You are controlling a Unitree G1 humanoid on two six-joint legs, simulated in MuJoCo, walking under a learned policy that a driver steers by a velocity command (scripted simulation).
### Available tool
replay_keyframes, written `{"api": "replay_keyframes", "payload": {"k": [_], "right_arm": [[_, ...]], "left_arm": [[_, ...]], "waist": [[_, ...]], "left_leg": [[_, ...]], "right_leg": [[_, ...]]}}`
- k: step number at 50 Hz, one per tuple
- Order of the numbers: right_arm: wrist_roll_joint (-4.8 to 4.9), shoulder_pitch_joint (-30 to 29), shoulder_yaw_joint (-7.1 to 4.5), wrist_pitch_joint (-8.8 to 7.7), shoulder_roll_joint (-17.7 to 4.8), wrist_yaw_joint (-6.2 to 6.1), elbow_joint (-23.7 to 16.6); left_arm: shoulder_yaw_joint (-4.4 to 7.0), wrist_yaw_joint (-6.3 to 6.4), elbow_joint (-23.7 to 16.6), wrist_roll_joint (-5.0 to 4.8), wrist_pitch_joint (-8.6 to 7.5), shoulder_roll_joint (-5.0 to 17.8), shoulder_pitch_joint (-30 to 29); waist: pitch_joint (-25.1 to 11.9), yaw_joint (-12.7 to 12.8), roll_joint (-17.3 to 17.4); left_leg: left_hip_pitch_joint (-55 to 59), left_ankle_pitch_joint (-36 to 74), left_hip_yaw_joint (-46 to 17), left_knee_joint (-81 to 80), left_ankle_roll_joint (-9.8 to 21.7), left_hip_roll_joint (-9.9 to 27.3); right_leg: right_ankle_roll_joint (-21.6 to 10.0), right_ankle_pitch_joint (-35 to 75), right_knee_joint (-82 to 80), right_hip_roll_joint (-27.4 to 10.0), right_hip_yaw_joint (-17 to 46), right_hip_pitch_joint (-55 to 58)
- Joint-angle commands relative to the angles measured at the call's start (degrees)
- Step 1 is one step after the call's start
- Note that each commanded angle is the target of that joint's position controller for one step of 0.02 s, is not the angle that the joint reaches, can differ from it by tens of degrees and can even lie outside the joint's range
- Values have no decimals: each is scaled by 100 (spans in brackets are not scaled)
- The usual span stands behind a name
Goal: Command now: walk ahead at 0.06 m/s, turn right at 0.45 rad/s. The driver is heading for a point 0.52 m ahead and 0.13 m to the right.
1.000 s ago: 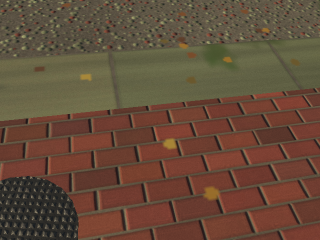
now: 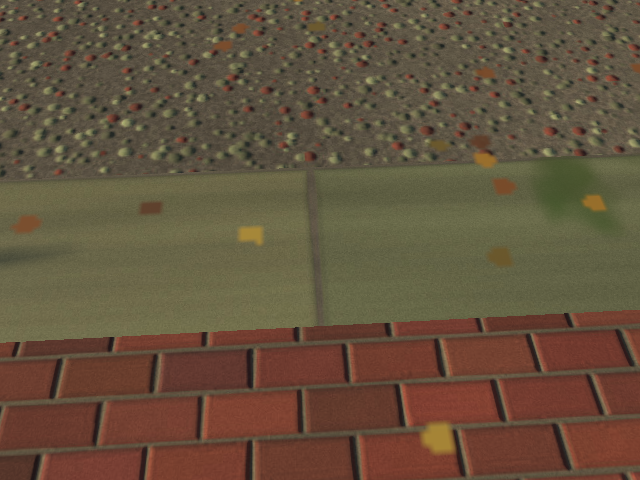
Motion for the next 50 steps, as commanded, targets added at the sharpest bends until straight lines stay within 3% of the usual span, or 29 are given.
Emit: {"api": "replay_keyframes", "payload": {"k": [1,4,5,6,7,8,9,10,11,12,14,19,22,26,29,30,31,32,33,34,35,37,39,40,42,45,48,49,50], "right_arm": [[59,-326,-273,-12,-983,-61,-330],[201,-429,-310,74,-1074,-50,-244],[238,-311,-298,104,-977,-51,-169],[217,-21,-261,141,-764,-35,-37],[-42,105,-170,159,-444,2,-194],[-22,-578,-236,155,-674,-60,-414],[86,-640,-290,171,-807,-88,-406],[123,-465,-324,189,-825,-121,-321],[79,-338,-357,201,-859,-170,-191],[37,-276,-377,196,-876,-192,-160],[84,-204,-370,150,-783,-168,-153],[137,-468,-289,94,-602,-122,-244],[159,-491,-278,63,-633,-63,-255],[199,-365,-293,-25,-721,21,-251],[208,-19,-318,-109,-753,100,-180],[191,191,-347,-127,-800,112,-107],[120,333,-420,-111,-1094,86,-100],[20,80,-479,-41,-1542,45,-191],[-122,142,-428,-55,-1328,68,-237],[-68,-74,-335,-81,-1067,60,-319],[15,-316,-283,-81,-882,52,-340],[136,-340,-214,-72,-782,31,-318],[112,-146,-190,-33,-785,7,-229],[108,35,-179,-20,-757,-7,-170],[148,203,-187,5,-856,-11,-87],[187,397,-270,36,-1237,20,-24],[331,426,-244,18,-1239,72,38],[310,443,-177,-29,-1055,93,59],[221,285,-47,-109,-669,139,4]], "left_arm": [[119,-91,-394,10,15,435,244],[178,-189,-425,15,21,461,388],[226,-191,-373,41,12,530,533],[313,-151,-365,69,-1,780,687],[452,-23,-546,45,-13,1468,656],[428,-80,-680,251,-140,1550,645],[386,-119,-695,287,-277,1397,446],[368,-107,-725,176,-362,1267,136],[306,-87,-775,64,-377,1042,-87],[259,-50,-806,11,-370,944,-208],[212,5,-834,35,-350,847,-107],[284,96,-868,-4,-268,1009,76],[321,77,-931,12,-216,1091,-3],[334,15,-1004,-9,-158,1095,-179],[324,21,-1073,-90,-103,1054,-423],[304,44,-1110,-128,-81,997,-510],[245,54,-1132,-90,-80,784,-350],[177,33,-1142,-25,-118,498,69],[311,45,-1138,27,-177,952,5],[419,44,-1026,20,-184,1227,100],[441,54,-894,4,-147,1182,144],[372,80,-800,11,-63,884,147],[281,62,-878,-37,-72,654,-37],[228,54,-911,-40,-89,555,-109],[108,1,-961,-12,-127,370,-338],[65,-74,-987,-42,-263,444,-525],[87,-112,-662,-47,-424,444,35],[110,-97,-539,-53,-452,488,335],[140,-58,-421,-68,-472,591,865]], "waist": [[-869,70,820],[-838,255,748],[-833,291,604],[-661,274,-26],[-512,4,-1842],[-559,401,-1496],[-549,293,-957],[-520,101,-731],[-591,23,-542],[-648,-38,-573],[-894,-53,-564],[-889,132,-597],[-793,175,-712],[-828,168,-790],[-926,-46,-778],[-937,-170,-708],[-1077,-94,-226],[-947,327,1318],[-847,104,1478],[-734,186,1018],[-604,262,837],[-499,180,833],[-527,71,956],[-667,-15,992],[-628,-217,1197],[-304,-375,1324],[-192,-41,971],[-301,126,847],[-590,380,580]], "left_leg": [[344,373,-978,-963,1162,1722],[447,219,-742,-499,844,1678],[325,-120,-554,-121,587,1491],[-83,-741,-176,743,128,1102],[-1549,-2681,365,2550,-562,177],[-1995,-3255,-687,3658,-591,-267],[-2078,-2812,-1043,4080,-496,-148],[-2134,-2263,-1163,4088,-433,-71],[-2135,-1936,-1223,4037,-449,-15],[-1999,-1672,-1223,4097,-500,-42],[-1818,-1370,-1243,4136,-578,-152],[-1689,-1179,-1356,2741,-745,-245],[-1199,-1280,-1380,2129,-760,-327],[-644,-1439,-1416,1456,-674,-443],[15,-884,-1353,267,-522,-473],[533,-149,-1305,-415,-428,-362],[1270,349,-1837,-559,-155,394],[1654,1736,-3115,-555,565,1528],[1242,2096,-3818,-647,1386,2170],[1088,1898,-3440,-605,1429,2007],[1011,1621,-2886,-527,1169,1584],[1091,1652,-2407,-450,1007,1245],[1202,1859,-2058,-466,1054,1057],[1434,1168,-2023,-557,1041,1024],[1400,-741,-2092,-907,997,950],[950,-1564,-2279,-1167,1033,1075],[389,-1622,-2195,-1006,948,1023],[20,-1485,-2086,-771,776,919],[-576,-1490,-1760,-83,462,660]], "right_leg": [[-154,192,-371,-101,-53,760],[-418,583,-1446,72,-319,1269],[-568,875,-1909,221,-338,1600],[-828,1635,-2666,22,235,1927],[-1574,3430,-3088,-1418,2307,2488],[-2359,3121,-3439,-1804,3055,1932],[-2216,2764,-3487,-1549,2603,1883],[-1896,2534,-3419,-1260,2218,1923],[-1659,2478,-3344,-1089,2017,2009],[-1593,2779,-3293,-982,1868,1971],[-1619,3255,-3208,-855,1762,2150],[-1639,2898,-3089,-746,2008,2530],[-1693,2537,-3077,-693,2279,2181],[-1692,2856,-2918,-622,2744,2057],[-1480,3037,-2618,-412,2968,2052],[-1263,2637,-2460,-217,2883,1807],[-960,1508,-1920,108,2554,1212],[-573,-758,-834,1085,1416,138],[-275,-1729,467,1092,1127,-285],[-153,-1409,1205,876,1218,-294],[-57,-1057,1463,838,1181,-309],[113,-614,1696,865,1177,-413],[198,-435,1271,854,937,-269],[204,-307,783,729,820,-246],[176,-243,-214,491,446,85],[12,-504,-1314,480,-4,729],[-381,732,-2967,591,-228,1941],[-525,849,-3172,535,-120,2625],[-683,768,-3199,50,490,3540]]}}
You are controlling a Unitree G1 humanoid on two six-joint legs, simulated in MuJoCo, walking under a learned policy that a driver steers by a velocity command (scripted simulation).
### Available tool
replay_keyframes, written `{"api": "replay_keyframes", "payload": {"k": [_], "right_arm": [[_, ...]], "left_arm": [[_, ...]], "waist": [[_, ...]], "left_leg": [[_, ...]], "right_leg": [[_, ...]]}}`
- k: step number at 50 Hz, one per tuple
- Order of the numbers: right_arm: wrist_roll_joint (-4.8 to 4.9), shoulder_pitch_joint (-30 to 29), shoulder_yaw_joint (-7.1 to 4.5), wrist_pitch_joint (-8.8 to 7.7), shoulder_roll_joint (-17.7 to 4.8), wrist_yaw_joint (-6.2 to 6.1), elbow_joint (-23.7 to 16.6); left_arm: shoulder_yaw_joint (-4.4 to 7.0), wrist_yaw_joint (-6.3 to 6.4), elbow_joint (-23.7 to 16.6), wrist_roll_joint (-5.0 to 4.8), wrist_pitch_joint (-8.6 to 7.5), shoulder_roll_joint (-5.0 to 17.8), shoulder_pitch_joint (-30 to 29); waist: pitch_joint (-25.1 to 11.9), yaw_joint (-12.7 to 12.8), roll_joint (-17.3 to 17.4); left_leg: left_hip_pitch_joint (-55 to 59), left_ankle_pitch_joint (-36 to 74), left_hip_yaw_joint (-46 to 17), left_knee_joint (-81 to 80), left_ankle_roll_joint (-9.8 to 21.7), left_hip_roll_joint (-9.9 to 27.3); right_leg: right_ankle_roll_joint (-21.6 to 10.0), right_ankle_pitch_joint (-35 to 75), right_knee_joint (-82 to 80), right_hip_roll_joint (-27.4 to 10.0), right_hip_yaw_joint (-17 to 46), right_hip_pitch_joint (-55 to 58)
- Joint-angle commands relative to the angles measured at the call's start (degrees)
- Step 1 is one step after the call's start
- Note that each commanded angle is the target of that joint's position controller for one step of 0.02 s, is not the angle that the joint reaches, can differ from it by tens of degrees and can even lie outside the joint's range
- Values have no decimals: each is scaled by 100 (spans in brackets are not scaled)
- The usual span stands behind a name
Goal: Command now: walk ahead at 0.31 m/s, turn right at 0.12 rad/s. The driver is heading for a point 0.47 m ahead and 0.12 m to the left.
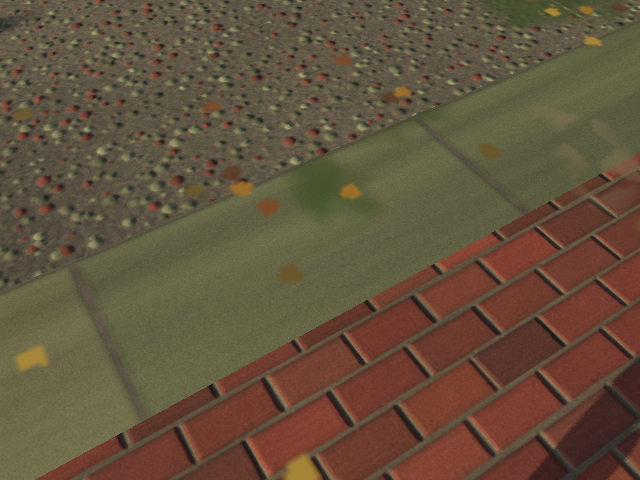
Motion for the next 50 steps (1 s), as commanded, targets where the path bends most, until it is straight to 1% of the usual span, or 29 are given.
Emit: {"api": "replay_keyframes", "payload": {"k": [1,2,3,4,7,12,17,18,20,22,23,24,25,26,27,28,29,30,32,35,37,41,43,45,46,47,48,49,50], "right_arm": [[-154,-649,50,-292,-97,91,-645],[-44,-1124,-59,-388,-566,69,-856],[65,-1046,-184,-426,-885,81,-836],[104,-853,-198,-442,-889,120,-716],[17,-831,-183,-471,-732,220,-617],[15,-1191,-11,-411,-345,331,-766],[24,-1695,40,-399,-387,436,-1098],[18,-1707,29,-403,-428,463,-1143],[-1,-1457,-54,-393,-604,476,-1181],[25,-70,-319,-329,-1040,401,-876],[54,808,-469,-263,-1374,302,-721],[48,983,-562,-270,-1936,278,-732],[36,1045,-412,-311,-1403,268,-824],[-37,799,-358,-343,-1231,250,-789],[-32,473,-344,-370,-1180,235,-845],[-86,37,-300,-380,-1037,222,-939],[-195,-230,-246,-391,-896,197,-1048],[-223,-362,-231,-390,-829,187,-1088],[-178,-373,-216,-433,-815,164,-959],[-143,-329,-213,-420,-884,91,-782],[-118,-264,-188,-339,-834,43,-699],[-128,22,-160,-205,-869,-5,-472],[-127,13,-139,-162,-840,-1,-402],[-86,-110,-90,-128,-733,-9,-359],[-163,71,-47,-158,-615,-11,-364],[-269,734,15,-225,-428,9,-323],[-220,922,65,-213,-371,-12,-168],[-178,610,31,-122,-557,-6,-242],[-130,343,-10,0,-627,-29,-310]], "left_arm": [[363,75,25,44,-150,1292,1272],[436,4,56,78,-217,1463,1474],[329,-14,34,113,-316,1127,1249],[252,-24,-2,107,-392,875,1056],[183,-20,-40,112,-436,705,816],[226,3,47,140,-473,817,872],[291,0,263,44,-504,973,1098],[302,4,286,31,-484,990,1088],[341,39,277,56,-421,1131,1038],[341,120,212,90,-298,1199,985],[277,173,94,158,-318,1114,1106],[-4,59,-167,244,-457,220,1800],[55,-15,-147,88,-674,700,1191],[134,-72,-378,-153,-780,951,589],[87,-49,-451,-114,-856,898,367],[108,-4,-413,7,-865,865,309],[148,15,-367,70,-796,914,446],[159,18,-323,108,-707,906,593],[124,42,-235,182,-556,722,813],[46,97,-345,242,-457,465,480],[6,65,-386,214,-472,362,129],[36,-46,-501,140,-531,451,-403],[98,-80,-552,188,-561,585,-472],[144,-84,-457,257,-597,624,-143],[186,-46,-455,315,-627,852,-16],[204,-14,-540,386,-605,1078,-5],[111,-2,-457,348,-503,565,232],[-5,-29,-366,241,-426,215,322],[-40,-68,-294,200,-364,196,258]], "waist": [[-565,600,-911],[-109,901,-1168],[347,735,-853],[492,607,-896],[591,499,-742],[535,596,-561],[763,651,-443],[731,598,-431],[333,364,-577],[-632,-403,-586],[-1153,-776,-194],[-1967,-145,1569],[-2438,-545,957],[-1455,-550,743],[-905,-342,163],[-476,-73,-70],[-380,158,74],[-365,285,183],[-361,417,190],[-348,353,311],[-427,176,350],[-454,-104,409],[-422,-74,443],[-467,200,404],[-681,168,102],[-1214,-171,-609],[-1730,71,-1016],[-1631,195,-1106],[-1377,222,-870]], "left_leg": [[-2370,-933,169,1265,186,-55],[-3205,-1773,115,2275,73,-104],[-3601,-1562,-170,2996,125,204],[-3744,-1109,-239,3212,209,345],[-3801,57,-162,3099,180,533],[-2995,1407,68,1873,-107,363],[-2587,1743,161,872,192,181],[-2560,1595,207,773,297,126],[-2011,1171,471,756,528,-181],[-129,1011,723,699,834,-654],[1631,915,-186,766,1082,-191],[3491,-742,-3661,138,2215,1491],[3590,-1409,-4901,-823,2217,1690],[2936,-1061,-4082,-1009,1925,1587],[2051,-449,-3423,-1035,1776,1349],[1197,706,-2809,-1040,1687,1178],[577,1916,-2321,-1083,1666,1042],[179,2866,-2021,-1114,1704,975],[-365,4148,-1373,-1139,1734,874],[-596,4690,-738,-1101,1539,567],[-513,4329,-491,-1016,1307,359],[96,3582,-832,-792,1204,651],[419,3524,-1092,-435,1156,810],[474,3276,-1175,128,927,666],[251,2864,-1050,556,657,327],[-546,1297,-911,1170,353,-100],[-842,-536,-695,1832,44,-304],[-1089,-1983,-635,2209,-134,-237],[-1288,-2331,-643,2382,-228,-132]], "right_leg": [[-833,-352,-796,-1430,2014,2420],[-1553,-1004,-1448,-2200,3271,1989],[-1646,-1416,-1581,-2152,3206,1769],[-1475,-1543,-1658,-1869,2816,1729],[-1157,-35,-1892,-1488,1744,1617],[-998,1306,-2027,-1148,310,921],[-897,1664,-2067,-1464,-185,1072],[-844,2103,-1910,-1521,-278,1273],[-691,4288,-1166,-1536,-509,1612],[-413,5914,860,-1288,-876,1298],[-205,4657,2456,-1120,-834,-77],[189,-798,4774,69,-512,-2436],[92,-1494,5433,189,697,-2920],[-5,-1063,5445,-77,686,-3403],[-83,-607,5004,-334,618,-3265],[-44,-362,4561,-510,525,-3010],[0,-249,4416,-652,523,-2524],[88,-282,4321,-679,476,-2213],[294,-185,3890,-657,297,-1901],[448,688,2861,-528,118,-1841],[423,1550,1972,-417,68,-1623],[301,2103,965,-277,199,-1506],[136,1662,636,-220,242,-1507],[-97,2101,-118,-156,180,-904],[-283,4058,-196,-552,533,-153],[-888,5870,283,-1360,1277,1132],[-1514,5948,312,-1852,1812,1583],[-1656,5209,44,-2011,2204,1413],[-1565,4004,-198,-1963,2333,1139]]}}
